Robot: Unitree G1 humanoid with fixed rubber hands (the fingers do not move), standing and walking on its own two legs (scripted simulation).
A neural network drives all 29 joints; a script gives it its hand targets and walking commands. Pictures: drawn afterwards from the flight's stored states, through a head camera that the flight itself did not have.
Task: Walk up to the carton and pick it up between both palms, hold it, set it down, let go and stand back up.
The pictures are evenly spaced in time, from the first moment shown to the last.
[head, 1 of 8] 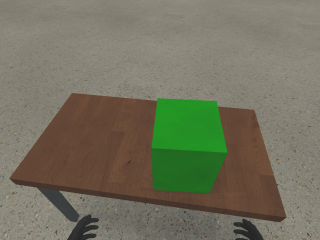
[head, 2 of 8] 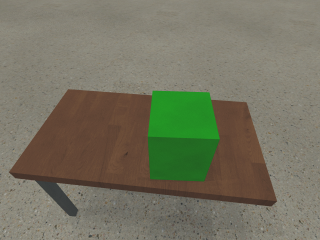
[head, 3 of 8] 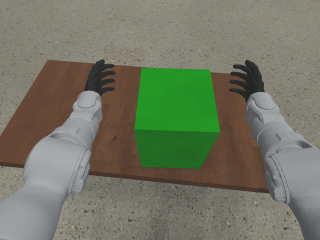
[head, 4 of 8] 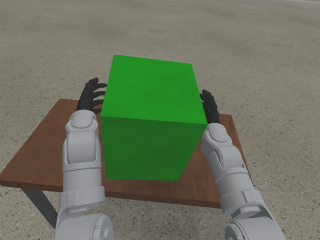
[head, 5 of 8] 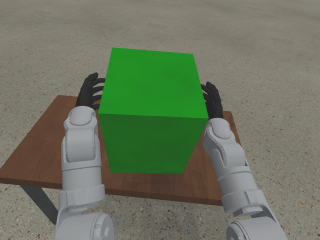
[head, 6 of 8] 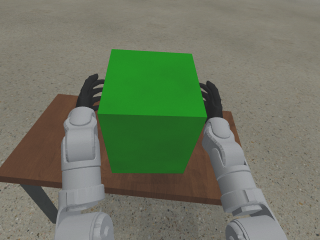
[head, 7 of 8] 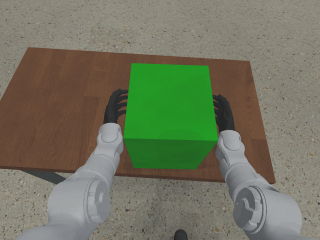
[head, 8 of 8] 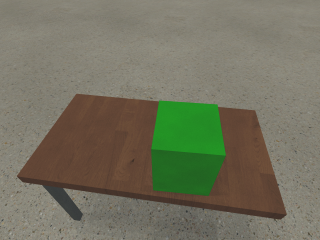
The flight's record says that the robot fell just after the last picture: no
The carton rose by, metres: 0.24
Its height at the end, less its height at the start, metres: +0.00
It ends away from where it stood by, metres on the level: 0.02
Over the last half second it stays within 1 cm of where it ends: yes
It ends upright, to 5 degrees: yes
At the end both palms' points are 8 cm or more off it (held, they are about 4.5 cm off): yes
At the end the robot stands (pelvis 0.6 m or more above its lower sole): yes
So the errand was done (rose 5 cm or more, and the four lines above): yes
